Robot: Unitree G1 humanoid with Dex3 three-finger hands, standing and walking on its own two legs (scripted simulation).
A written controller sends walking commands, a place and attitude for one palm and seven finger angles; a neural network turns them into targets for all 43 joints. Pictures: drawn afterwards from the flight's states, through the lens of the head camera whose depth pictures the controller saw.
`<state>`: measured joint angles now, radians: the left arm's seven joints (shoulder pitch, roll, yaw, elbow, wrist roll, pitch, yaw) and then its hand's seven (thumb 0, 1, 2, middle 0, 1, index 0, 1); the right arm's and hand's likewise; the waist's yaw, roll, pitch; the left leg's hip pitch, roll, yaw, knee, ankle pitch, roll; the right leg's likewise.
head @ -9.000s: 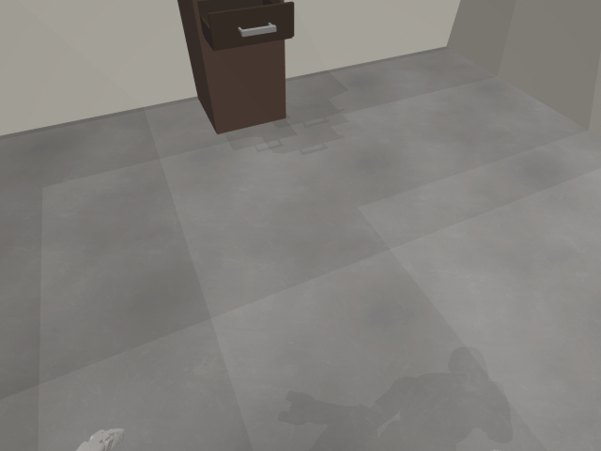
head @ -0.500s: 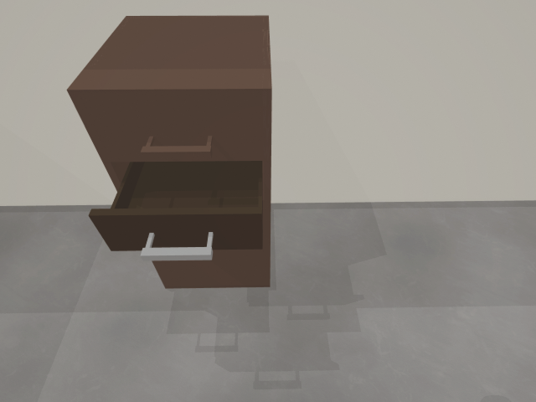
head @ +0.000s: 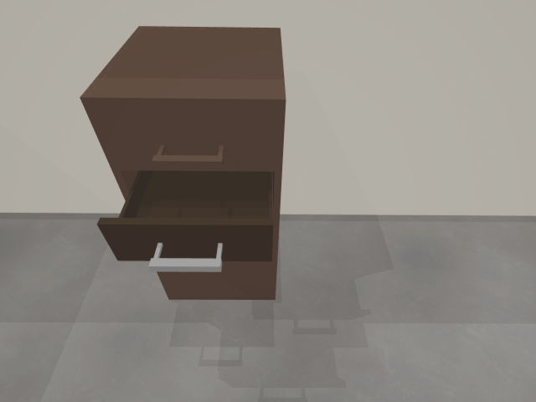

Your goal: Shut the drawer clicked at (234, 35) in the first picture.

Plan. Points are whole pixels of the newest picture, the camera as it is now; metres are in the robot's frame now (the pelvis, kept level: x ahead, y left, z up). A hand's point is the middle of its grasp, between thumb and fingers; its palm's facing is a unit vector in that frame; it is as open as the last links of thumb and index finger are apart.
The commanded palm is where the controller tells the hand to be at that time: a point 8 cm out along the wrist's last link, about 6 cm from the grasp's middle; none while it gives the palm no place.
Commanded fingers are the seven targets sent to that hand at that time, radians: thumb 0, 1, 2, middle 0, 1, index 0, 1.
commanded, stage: look again from close up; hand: left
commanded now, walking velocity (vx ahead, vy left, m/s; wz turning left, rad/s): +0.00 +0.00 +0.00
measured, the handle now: (187, 256) +0.45 +0.21 -0.15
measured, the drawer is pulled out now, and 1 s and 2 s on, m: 0.18 0.18 0.18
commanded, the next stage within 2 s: raise the hand and make a fist in 0.24 s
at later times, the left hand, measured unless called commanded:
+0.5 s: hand (131, 394) +0.15 +0.21 -0.06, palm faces +0.23 -0.96 -0.19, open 7.1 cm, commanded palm +0.10 +0.24 -0.07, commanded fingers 0.00 0.90 0.90 -0.38 -0.50 -0.38 -0.50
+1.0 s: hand (163, 372) +0.18 +0.17 -0.04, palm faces +0.01 -1.00 -0.08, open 4.7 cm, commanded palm +0.17 +0.23 -0.06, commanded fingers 0.00 0.90 0.90 -0.88 -1.04 -0.88 -1.04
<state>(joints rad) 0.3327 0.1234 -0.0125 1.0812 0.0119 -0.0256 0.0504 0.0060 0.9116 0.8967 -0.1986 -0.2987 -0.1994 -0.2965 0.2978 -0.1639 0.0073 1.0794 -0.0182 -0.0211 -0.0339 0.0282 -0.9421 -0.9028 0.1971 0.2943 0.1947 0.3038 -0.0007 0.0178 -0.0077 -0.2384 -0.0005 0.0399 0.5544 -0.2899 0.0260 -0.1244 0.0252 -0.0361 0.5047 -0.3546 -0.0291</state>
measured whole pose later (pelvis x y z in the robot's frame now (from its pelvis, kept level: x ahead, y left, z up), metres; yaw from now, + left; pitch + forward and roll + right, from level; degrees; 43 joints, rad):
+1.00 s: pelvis -0.06 -0.02 -0.11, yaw +2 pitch +16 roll -3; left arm 0.27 0.25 0.12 0.02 -0.28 -0.55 -0.26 0.01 0.90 0.90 -0.68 -0.83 -0.68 -0.83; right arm 0.14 -0.22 0.04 0.55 0.01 -0.20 -0.07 0.02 -0.90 -0.90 0.20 0.29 0.20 0.30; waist 0.05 0.04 -0.14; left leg -1.08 0.03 -0.05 1.29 -0.50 0.00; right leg -0.96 0.04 -0.16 1.26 -0.59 -0.09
